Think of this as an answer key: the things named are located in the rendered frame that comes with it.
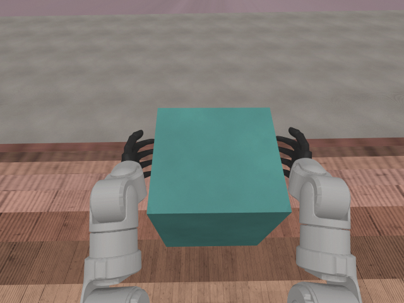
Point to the robot right forearm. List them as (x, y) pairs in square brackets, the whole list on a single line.
[(324, 249)]

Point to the robot right hand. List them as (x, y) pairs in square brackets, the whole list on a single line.
[(301, 148)]

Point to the robot left forearm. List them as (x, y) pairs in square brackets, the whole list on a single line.
[(114, 253)]

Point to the robot left upper arm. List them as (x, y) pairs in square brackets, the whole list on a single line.
[(132, 294)]

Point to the robot right upper arm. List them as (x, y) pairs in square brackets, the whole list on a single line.
[(309, 292)]

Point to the carton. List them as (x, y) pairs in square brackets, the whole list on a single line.
[(216, 177)]

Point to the robot left hand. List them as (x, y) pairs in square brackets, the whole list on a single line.
[(131, 150)]

